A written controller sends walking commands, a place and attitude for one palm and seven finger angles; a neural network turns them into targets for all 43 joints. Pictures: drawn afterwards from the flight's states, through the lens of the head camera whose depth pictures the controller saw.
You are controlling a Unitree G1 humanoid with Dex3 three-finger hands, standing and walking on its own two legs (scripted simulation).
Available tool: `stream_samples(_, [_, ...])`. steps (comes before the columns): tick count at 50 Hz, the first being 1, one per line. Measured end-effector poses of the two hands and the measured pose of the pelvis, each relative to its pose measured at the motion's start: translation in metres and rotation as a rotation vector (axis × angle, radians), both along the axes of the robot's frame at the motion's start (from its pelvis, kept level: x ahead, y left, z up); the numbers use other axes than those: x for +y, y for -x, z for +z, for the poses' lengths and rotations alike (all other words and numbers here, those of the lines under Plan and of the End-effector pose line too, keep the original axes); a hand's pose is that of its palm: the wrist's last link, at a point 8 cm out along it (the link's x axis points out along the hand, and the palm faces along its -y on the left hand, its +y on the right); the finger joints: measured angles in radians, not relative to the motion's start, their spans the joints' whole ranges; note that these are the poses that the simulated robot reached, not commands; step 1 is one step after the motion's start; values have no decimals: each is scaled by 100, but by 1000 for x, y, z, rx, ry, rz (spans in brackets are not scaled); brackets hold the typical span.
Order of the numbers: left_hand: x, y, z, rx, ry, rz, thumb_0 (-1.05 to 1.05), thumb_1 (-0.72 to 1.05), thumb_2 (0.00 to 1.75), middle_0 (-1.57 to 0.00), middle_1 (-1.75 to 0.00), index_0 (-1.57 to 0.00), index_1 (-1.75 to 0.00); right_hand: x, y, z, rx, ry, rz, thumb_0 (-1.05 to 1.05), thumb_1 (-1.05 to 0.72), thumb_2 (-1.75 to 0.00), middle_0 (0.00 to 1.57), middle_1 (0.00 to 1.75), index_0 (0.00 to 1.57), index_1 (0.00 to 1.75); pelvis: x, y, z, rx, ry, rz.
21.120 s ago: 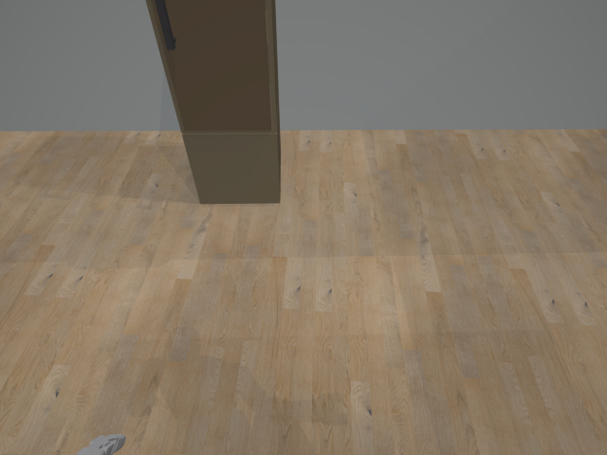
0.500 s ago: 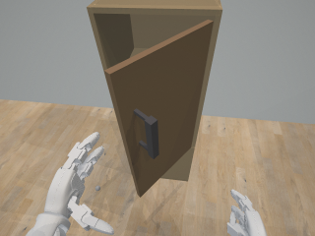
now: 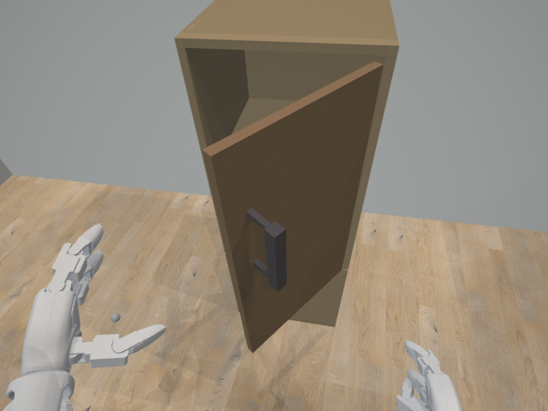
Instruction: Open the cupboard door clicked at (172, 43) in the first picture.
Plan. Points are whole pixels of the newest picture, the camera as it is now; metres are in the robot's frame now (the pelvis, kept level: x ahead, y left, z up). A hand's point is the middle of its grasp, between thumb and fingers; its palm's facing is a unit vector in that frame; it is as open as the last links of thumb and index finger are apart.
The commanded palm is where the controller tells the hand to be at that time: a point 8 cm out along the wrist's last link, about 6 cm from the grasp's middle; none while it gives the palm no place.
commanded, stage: draw the hand back to the body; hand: left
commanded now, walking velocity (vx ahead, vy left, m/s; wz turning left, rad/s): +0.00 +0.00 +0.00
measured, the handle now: (266, 251) +0.34 +0.05 +0.06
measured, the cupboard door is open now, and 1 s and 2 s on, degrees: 53 53 53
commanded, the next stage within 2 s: step back with the hand held close in 0.74 s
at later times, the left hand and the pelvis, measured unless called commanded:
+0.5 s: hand (61, 286) +0.20 +0.26 +0.16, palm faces +0.47 -0.79 -0.39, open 7.9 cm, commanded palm +0.15 +0.29 +0.17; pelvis +0.00 +0.00 +0.01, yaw -1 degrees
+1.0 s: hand (50, 291) +0.19 +0.26 +0.18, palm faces +0.44 -0.78 -0.44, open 7.4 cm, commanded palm +0.13 +0.29 +0.18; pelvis -0.02 +0.00 +0.01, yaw -1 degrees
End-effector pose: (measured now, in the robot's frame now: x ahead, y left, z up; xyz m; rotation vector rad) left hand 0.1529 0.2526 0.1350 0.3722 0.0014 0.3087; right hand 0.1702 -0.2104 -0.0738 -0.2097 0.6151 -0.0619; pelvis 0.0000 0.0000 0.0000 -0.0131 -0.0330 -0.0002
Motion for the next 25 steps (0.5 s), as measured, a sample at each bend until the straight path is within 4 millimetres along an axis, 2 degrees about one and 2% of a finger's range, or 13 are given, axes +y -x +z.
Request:
stream_samples(6, [14,-4,17,-43,-48,47,0,18,59,-18,-30,-19,-30,-1,-6,1,17,-5,-2,2,-90,-90,20,30,21,30,0,-5,5,-20,-3,-6])
stream_samples(21, [41,-4,44,-129,-111,139,1,70,81,-20,-30,-21,-30,-13,-15,8,27,11,-17,1,-90,-90,20,30,20,30,-4,-7,10,-47,-3,-16])
stream_samples(25, [41,-2,45,-132,-102,145,1,80,85,-20,-30,-21,-30,-15,-12,7,33,6,-19,1,-90,-90,20,30,20,30,-4,-5,11,-51,-4,-16])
